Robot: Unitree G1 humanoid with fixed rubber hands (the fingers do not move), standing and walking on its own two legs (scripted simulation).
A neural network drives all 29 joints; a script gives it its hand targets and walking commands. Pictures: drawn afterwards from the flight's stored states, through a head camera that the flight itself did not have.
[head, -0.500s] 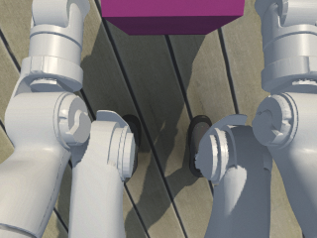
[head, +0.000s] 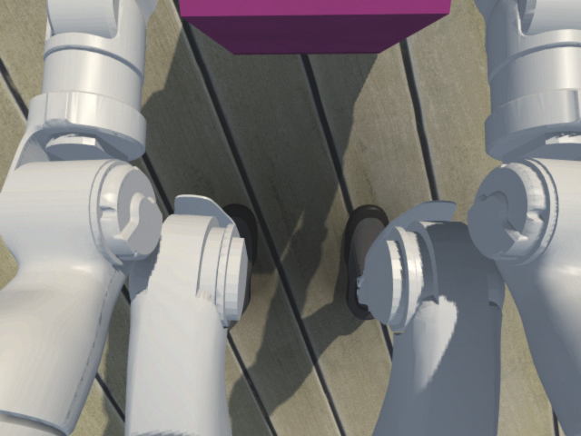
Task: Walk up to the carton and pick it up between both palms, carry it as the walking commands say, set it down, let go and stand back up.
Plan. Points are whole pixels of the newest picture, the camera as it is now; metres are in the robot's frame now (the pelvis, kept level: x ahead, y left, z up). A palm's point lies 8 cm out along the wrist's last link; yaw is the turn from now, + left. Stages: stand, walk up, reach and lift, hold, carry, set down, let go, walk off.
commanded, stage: set down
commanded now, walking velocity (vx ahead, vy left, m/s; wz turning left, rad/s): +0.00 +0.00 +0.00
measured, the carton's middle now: out of the picture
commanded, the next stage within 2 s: let go in 1.84 s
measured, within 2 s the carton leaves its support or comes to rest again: neither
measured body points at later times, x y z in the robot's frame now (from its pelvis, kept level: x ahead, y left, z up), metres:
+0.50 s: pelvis +0.01 +0.00 +0.01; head +0.38 -0.01 +0.24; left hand +0.58 +0.18 -0.17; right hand +0.59 -0.19 -0.17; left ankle +0.11 +0.12 -0.33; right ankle +0.11 -0.12 -0.33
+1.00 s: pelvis +0.01 +0.00 +0.08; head +0.36 -0.01 +0.36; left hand +0.59 +0.18 -0.03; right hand +0.60 -0.20 -0.03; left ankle +0.11 +0.12 -0.33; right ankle +0.11 -0.12 -0.33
